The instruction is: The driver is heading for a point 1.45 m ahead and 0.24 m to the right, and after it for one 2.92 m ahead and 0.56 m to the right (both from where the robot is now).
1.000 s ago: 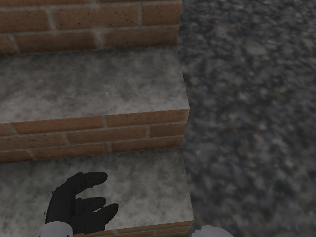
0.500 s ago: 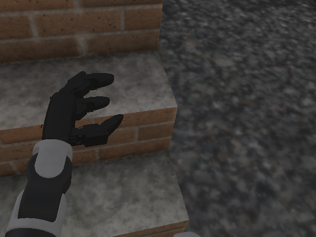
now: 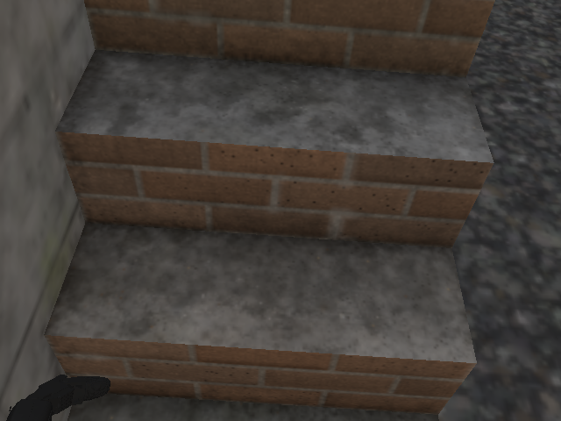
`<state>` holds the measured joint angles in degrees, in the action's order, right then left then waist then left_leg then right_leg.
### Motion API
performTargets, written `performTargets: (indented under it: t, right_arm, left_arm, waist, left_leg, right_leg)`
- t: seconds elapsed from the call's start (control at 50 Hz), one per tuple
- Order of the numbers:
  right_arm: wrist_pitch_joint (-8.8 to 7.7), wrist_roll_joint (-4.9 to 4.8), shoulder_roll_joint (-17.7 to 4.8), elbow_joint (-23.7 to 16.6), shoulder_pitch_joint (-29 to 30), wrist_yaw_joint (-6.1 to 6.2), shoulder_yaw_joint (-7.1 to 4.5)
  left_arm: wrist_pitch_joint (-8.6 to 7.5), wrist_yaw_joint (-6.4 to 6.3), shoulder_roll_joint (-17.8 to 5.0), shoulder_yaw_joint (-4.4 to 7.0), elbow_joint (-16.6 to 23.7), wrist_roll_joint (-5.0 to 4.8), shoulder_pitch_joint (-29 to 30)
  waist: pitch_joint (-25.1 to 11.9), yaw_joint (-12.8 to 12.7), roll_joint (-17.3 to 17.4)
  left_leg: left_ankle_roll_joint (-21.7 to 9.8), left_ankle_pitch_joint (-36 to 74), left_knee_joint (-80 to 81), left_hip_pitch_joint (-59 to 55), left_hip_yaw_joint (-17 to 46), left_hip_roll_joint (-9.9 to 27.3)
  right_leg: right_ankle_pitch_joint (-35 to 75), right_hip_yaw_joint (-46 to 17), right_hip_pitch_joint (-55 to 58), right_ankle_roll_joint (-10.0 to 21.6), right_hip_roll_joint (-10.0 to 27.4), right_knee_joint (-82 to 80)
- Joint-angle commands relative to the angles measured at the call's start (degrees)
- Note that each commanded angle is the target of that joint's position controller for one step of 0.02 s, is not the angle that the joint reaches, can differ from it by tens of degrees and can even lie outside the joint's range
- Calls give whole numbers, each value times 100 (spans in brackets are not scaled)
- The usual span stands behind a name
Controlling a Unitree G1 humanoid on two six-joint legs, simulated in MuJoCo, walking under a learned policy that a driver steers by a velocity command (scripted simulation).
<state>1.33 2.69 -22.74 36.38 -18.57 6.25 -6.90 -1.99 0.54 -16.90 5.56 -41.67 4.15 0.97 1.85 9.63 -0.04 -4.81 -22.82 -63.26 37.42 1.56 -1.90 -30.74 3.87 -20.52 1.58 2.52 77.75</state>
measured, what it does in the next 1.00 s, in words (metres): climbs: left foot, then right foot 0.21 m higher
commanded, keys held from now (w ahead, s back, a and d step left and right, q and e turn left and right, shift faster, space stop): w+q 0.12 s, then w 0.02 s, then w+e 0.86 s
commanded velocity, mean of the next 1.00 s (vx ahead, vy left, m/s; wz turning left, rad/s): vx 0.36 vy -0.22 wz -0.17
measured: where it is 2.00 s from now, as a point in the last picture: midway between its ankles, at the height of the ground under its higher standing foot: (319, 169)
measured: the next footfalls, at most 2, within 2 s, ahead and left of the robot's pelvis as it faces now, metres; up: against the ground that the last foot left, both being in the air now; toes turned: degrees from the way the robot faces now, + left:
left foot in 0.02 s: +0.05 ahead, +0.09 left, +0.00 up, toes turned -5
right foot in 0.60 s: +0.22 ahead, -0.13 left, +0.22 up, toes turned -16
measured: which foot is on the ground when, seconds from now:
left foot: up 0.00-0.00, down 0.02-0.64, up 0.66-1.00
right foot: up 0.00-0.58, down 0.60-1.00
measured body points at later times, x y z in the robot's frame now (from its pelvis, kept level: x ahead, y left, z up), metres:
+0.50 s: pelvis +0.12 +0.00 +0.07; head +0.16 +0.03 +0.52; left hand +0.35 +0.20 -0.01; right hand +0.17 -0.28 -0.03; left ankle +0.01 +0.10 -0.68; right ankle +0.16 -0.13 -0.31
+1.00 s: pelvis +0.30 -0.06 +0.26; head +0.30 -0.02 +0.71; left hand +0.49 +0.18 +0.14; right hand +0.40 -0.36 +0.23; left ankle +0.36 +0.06 -0.06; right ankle +0.18 -0.12 -0.47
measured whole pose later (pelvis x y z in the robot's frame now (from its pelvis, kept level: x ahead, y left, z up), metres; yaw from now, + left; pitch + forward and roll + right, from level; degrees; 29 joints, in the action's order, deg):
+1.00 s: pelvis +0.30 -0.06 +0.26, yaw -14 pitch -1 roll +0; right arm 1.9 0.7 -12.6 30.5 -10.7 5.6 -2.6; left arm -6.0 -1.2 -19.8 3.7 -43.3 4.8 -16.3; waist -1.4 3.4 -5.7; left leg -1.0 -34.6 -141.3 70.8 3.2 -8.8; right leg -23.7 3.0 -1.9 3.1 -1.6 26.4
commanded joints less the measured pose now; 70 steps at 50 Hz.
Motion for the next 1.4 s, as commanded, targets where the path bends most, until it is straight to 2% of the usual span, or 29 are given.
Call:
performTargets:
  t: [0.02, 0.04, 0.06, 0.08, 0.12, 0.16, 0.2, 0.3, 0.5, 0.54, 0.58, 0.6, 0.62, 0.66, 0.68, 0.72, 0.8, 0.84, 0.9, 1.0, 1.08, 1.1, 1.16, 1.18, 1.2, 1.22, 1.26, 1.32, 1.4]
  right_arm:
    - [102, 411, 953, 738, -1430, -33, 551]
    - [-72, 63, 962, 248, -95, -194, 721]
    - [-194, -165, 278, -78, 561, -22, 451]
    - [-400, -219, -65, -6, 791, 128, 322]
    - [-526, 2, -240, 323, 566, 238, 184]
    - [-720, 35, -344, 343, 221, 301, 119]
    - [-659, 69, 178, 534, -249, 226, 198]
    - [-548, 116, 618, 890, -1068, 136, 323]
    - [-635, 37, 263, 1077, -1422, 244, 296]
    - [-599, -89, 249, 607, -237, 339, 385]
    - [-492, -410, -456, 535, -615, 227, 207]
    - [-522, -609, -641, 536, -483, 78, 173]
    - [-506, -660, -755, 113, 149, -32, 136]
    - [-483, 20, 250, -546, 2132, -271, 364]
    - [-436, 339, 1072, -669, 1653, -265, 508]
    - [-224, 334, 1294, -806, 750, -187, 609]
    - [242, -108, 133, -787, -452, -87, 240]
    - [356, -237, 232, -674, -50, 89, 109]
    - [77, -141, 870, -1009, 1084, 123, 369]
    - [-127, -251, 976, -1264, 2143, -101, 548]
    - [-42, -251, 1131, -2030, 3118, -158, 872]
    - [-70, -240, 961, -1922, 2421, -279, 968]
    - [-79, -245, 143, -605, -861, -317, 422]
    - [-178, -162, -197, -255, -1213, -282, 242]
    - [-203, -34, -433, 448, -709, -340, 138]
    - [-100, -70, -374, 267, -167, -285, 77]
    - [-126, -282, 338, 397, 738, -339, 261]
    - [-395, -97, 1039, 640, 1170, -317, 516]
    - [-628, -208, 789, 691, 917, -315, 483]
  left_arm:
    - [-422, 521, 2058, -895, 1679, -301, 1619]
    - [-331, 434, 1947, -887, 1686, -69, -217]
    - [-262, 572, 1065, -737, 1625, 234, -1042]
    - [-166, 521, 443, -607, 1727, 279, -422]
    - [186, 152, 176, -418, 1827, 26, 684]
    - [466, -69, 281, -424, 1937, -159, 303]
    - [683, -202, 446, -398, 1442, -31, -80]
    - [872, -146, 1098, -675, 1705, 105, 594]
    - [1064, -24, 925, -921, 2521, 106, 1087]
    - [943, 185, 930, -972, 2248, -266, 411]
    - [936, 147, 563, -709, 1490, -413, -1061]
    - [870, 151, 215, -567, 1280, -176, -1732]
    - [785, 142, -252, -346, 1071, 43, -1986]
    - [704, -96, -481, -204, 980, -162, -1914]
    - [572, -100, -549, -149, 933, -241, -1483]
    - [412, -239, -195, -242, 471, -90, -932]
    - [170, -302, -432, -257, 861, 63, 722]
    - [-159, -253, -558, -152, 578, 33, 177]
    - [-402, -189, -1195, 39, -118, 0, -1827]
    - [-477, -138, -914, -10, -160, 70, -2654]
    - [-609, -89, -593, -62, -508, -121, -2866]
    - [-567, -147, -656, -121, -385, -405, -2079]
    - [-635, 38, -1571, 227, 93, -814, -754]
    - [-682, 232, -1289, 220, 66, -878, -420]
    - [-561, 408, -29, -43, 64, -692, -1693]
    - [-504, 482, 341, -168, 313, -308, -1643]
    - [-263, 500, 612, -284, 605, 79, -1541]
    - [-18, 329, 600, -364, 533, -20, -1401]
    - [205, 164, 672, -440, 404, -188, -1422]
  waist:
    - [-426, -86, 367]
    - [-90, -1502, -211]
    - [-189, -1711, 170]
    - [345, -1400, -303]
    - [178, -829, -1436]
    - [-124, -789, -349]
    - [-608, -536, 263]
    - [-350, -223, 330]
    - [-476, -422, 890]
    - [-826, -1247, 482]
    - [-1787, -1292, 1444]
    - [-2130, -1654, 1400]
    - [-1940, -2084, 468]
    - [-1470, -2490, -1884]
    - [-1225, -1603, -829]
    - [-300, -617, -625]
    - [293, 753, 12]
    - [345, 177, 19]
    - [617, -702, 254]
    - [57, -1184, 41]
    - [138, -1046, -1075]
    - [-255, -226, -698]
    - [-2272, 879, -1180]
    - [-1972, 1152, -341]
    - [-2962, -180, 1994]
    - [-3194, -511, 1614]
    - [-1241, -1209, 678]
    - [-339, -1532, 275]
    - [404, -1415, -94]
  left_leg:
    - [-254, 1547, 2064, -2525, 1080, -421]
    - [28, 4281, 2686, -1927, 2562, 101]
    - [-314, 3834, 4289, -1574, 5359, 1156]
    - [-572, 3015, 4496, -988, 6291, 1334]
    - [-591, 1833, 3978, -1289, 5182, 1061]
    - [-880, 4529, 3581, -2671, 4166, 1643]
    - [-899, 4388, 3549, -3400, 2735, 1187]
    - [-680, 4516, 3387, -4347, 1674, 1154]
    - [-276, 7033, 5245, -5572, 454, 1762]
    - [-393, 9856, 5175, -3961, -506, 1586]
    - [-877, 12096, 3775, -3697, -359, 2199]
    - [-1006, 13300, 2730, -3523, -396, 2359]
    - [-731, 12268, 1123, -1969, -363, 1832]
    - [-234, 1507, -3677, 739, -176, -411]
    - [37, 553, -5781, 2413, 1006, -440]
    - [213, -176, -6698, 2888, 841, -106]
    - [822, 586, -5607, 397, 341, -323]
    - [752, 16, -7225, 1075, -34, -367]
    - [446, -1344, -7892, 3757, 294, -433]
    - [371, -1307, -8094, 5289, 362, -756]
    - [201, -1915, -6968, 4899, -338, -272]
    - [-210, -2153, -3775, 2557, -505, -49]
    - [-359, -753, -740, -2172, -443, -506]
    - [-883, -767, 899, -1919, 711, -72]
    - [-1647, -1419, 2234, -3462, 3342, 666]
    - [-1343, -3632, 3044, -2796, 4218, 620]
    - [-812, -4232, 3010, -899, 3729, 565]
    - [-636, -3088, 2842, -7, 2832, 695]
    - [-605, -2220, 3394, -97, 1802, 973]
  right_leg:
    - [1485, -596, -3309, 91, -807, 5696]
    - [2112, -925, -3477, -232, -608, 5398]
    - [1898, -850, -3657, -571, -754, 5447]
    - [1672, -1007, -3745, -759, -468, 5095]
    - [1671, -1460, -3729, -615, -311, 3996]
    - [1372, -1326, -4070, -524, -83, 3694]
    - [1498, -374, -4265, -327, -450, 5352]
    - [438, -229, -6036, -332, -598, 6853]
    - [-562, 39, -5913, -20, -446, 4249]
    - [-1546, 448, -2708, 512, -767, 360]
    - [-2247, 950, -507, 627, -1437, -248]
    - [-1631, 818, 344, 840, -1710, -832]
    - [-1267, -438, 1085, 1391, -1571, -1312]
    - [-1028, -4016, 1076, 2318, -50, -4492]
    - [57, -4578, 1516, 2293, 462, -4597]
    - [1137, -2904, 543, 1364, 571, -4340]
    - [1184, -1269, -2525, 759, 755, -5368]
    - [2734, -1191, -1547, 1143, 950, -5742]
    - [4572, -1557, 1267, 1226, 1291, -5722]
    - [4690, -1115, 3160, 1021, 1417, -5943]
    - [6100, -828, 2697, 864, 1332, -6932]
    - [8634, 132, 2022, 381, 906, -6955]
    - [12473, -351, 1472, 500, 1154, -4025]
    - [9742, -353, 1239, 304, 263, -1225]
    - [3037, -1331, -597, 292, -1505, 1028]
    - [2688, -2019, -1144, 238, -1720, 2623]
    - [2448, -1697, -2180, 190, -1469, 3574]
    - [2456, -1716, -2993, 68, -1492, 4600]
    - [1636, -1697, -4177, -14, -1241, 4142]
